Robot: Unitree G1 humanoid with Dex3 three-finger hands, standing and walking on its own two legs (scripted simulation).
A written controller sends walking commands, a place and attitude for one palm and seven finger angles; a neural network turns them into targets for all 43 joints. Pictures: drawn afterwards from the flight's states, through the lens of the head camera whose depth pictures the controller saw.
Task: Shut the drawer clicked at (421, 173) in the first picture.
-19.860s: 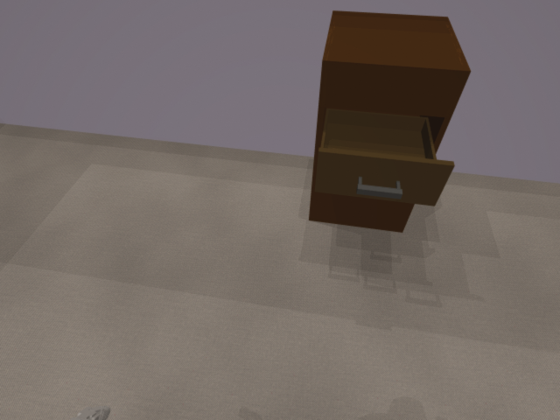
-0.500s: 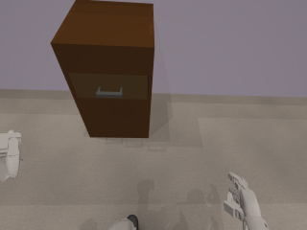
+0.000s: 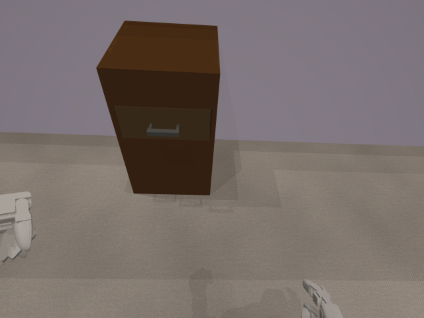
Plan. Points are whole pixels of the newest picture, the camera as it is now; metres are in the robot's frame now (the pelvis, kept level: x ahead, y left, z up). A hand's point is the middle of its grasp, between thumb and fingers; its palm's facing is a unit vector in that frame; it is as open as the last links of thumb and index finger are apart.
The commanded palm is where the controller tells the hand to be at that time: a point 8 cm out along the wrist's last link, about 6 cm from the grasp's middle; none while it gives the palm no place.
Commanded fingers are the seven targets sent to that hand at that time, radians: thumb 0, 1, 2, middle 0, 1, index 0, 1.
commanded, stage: stop stepping back and stand still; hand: left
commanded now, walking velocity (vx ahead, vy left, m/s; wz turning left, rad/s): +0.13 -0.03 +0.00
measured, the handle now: (163, 129) +0.86 +0.21 -0.25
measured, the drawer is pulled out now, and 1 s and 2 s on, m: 0.00 0.00 0.00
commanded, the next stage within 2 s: let the arm hang, fingers relaxed in 0.86 s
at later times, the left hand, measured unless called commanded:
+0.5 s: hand (43, 222) +0.21 +0.24 +0.16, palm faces +0.37 -0.82 -0.44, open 3.2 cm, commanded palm +0.15 +0.28 +0.18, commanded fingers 0.00 0.90 0.90 -1.40 -1.60 -1.40 -1.60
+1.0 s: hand (57, 215) +0.24 +0.25 +0.12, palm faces +0.28 -0.82 -0.50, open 3.2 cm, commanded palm none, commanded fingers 0.00 0.90 0.90 -1.28 -1.47 -1.28 -1.47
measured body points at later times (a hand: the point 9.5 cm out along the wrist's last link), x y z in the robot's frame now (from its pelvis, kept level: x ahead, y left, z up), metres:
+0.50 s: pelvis +0.02 +0.00 +0.00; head +0.03 +0.01 +0.45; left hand +0.19 +0.28 +0.18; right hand +0.18 -0.23 -0.08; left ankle +0.04 +0.12 -0.74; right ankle +0.04 -0.12 -0.74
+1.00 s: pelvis +0.04 +0.01 +0.00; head +0.07 +0.00 +0.45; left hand +0.22 +0.29 +0.15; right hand +0.23 -0.23 -0.09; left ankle +0.04 +0.12 -0.74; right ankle +0.04 -0.12 -0.74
